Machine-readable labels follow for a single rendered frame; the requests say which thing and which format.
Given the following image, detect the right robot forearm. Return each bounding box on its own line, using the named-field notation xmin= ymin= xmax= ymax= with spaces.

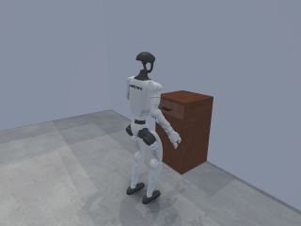
xmin=155 ymin=109 xmax=174 ymax=136

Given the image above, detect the robot shin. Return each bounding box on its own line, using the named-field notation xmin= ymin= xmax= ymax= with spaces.
xmin=130 ymin=152 xmax=145 ymax=189
xmin=146 ymin=162 xmax=162 ymax=197

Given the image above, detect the robot right shin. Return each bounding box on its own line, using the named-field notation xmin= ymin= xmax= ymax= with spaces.
xmin=146 ymin=162 xmax=162 ymax=197

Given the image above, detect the cabinet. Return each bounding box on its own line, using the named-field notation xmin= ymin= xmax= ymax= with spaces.
xmin=155 ymin=90 xmax=214 ymax=174

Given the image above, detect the robot right upper arm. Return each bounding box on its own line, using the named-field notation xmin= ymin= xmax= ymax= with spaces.
xmin=149 ymin=81 xmax=163 ymax=119

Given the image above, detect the robot left upper arm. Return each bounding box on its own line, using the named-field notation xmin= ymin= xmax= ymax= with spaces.
xmin=126 ymin=76 xmax=135 ymax=100

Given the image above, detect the robot left shin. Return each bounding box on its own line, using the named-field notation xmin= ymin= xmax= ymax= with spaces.
xmin=130 ymin=152 xmax=145 ymax=189

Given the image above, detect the handle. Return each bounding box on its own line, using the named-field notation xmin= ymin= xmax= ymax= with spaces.
xmin=162 ymin=106 xmax=172 ymax=111

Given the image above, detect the right robot hand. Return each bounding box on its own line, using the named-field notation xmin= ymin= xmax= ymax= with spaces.
xmin=168 ymin=131 xmax=182 ymax=149

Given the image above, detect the drawer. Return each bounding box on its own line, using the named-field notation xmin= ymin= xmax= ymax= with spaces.
xmin=158 ymin=99 xmax=184 ymax=120

